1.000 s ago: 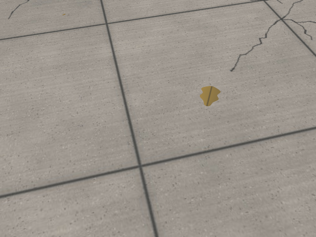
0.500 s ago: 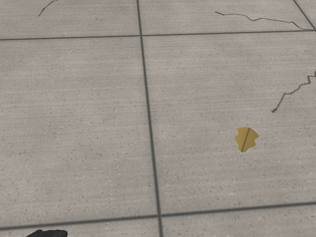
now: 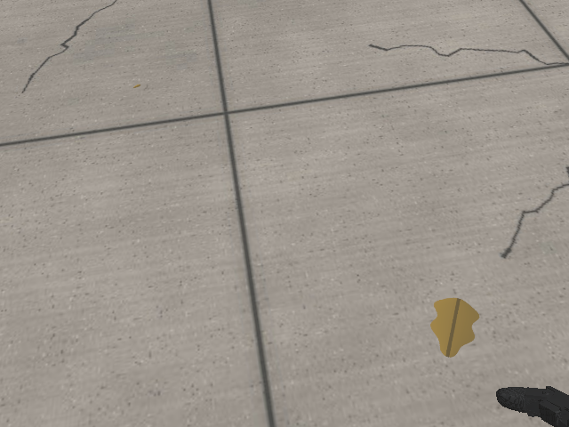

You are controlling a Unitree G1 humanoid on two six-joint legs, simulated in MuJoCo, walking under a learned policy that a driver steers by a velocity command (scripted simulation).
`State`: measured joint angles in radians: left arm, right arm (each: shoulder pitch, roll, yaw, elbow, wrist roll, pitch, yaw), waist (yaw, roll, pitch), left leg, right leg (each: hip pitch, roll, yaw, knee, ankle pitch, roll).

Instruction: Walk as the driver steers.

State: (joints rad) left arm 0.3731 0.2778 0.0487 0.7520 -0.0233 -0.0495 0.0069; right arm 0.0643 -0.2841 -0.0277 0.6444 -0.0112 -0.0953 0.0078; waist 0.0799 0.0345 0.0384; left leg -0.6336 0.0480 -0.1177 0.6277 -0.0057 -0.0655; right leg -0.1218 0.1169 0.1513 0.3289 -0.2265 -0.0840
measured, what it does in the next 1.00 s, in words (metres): walks ahead: left foot, then right foot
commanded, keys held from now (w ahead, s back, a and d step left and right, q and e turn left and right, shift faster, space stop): w+e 0.20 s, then w+q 0.80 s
